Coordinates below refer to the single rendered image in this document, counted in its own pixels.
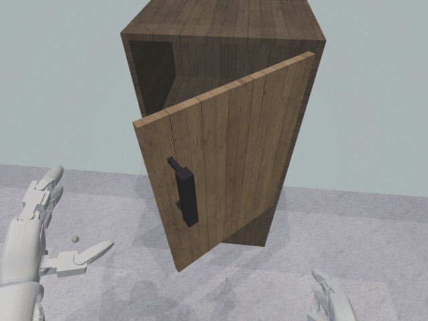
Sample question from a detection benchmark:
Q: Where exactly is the robot left forearm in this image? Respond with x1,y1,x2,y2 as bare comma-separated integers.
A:
0,282,45,321

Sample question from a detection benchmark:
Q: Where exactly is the robot left hand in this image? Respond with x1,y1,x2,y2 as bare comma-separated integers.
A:
0,165,114,287

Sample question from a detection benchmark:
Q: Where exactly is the robot right hand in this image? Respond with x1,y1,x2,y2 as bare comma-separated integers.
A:
307,268,358,321

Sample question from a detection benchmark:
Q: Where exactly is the handle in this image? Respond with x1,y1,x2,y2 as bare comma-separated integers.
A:
167,157,199,227

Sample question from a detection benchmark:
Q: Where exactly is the cupboard door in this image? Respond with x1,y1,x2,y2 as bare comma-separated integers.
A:
132,51,315,272

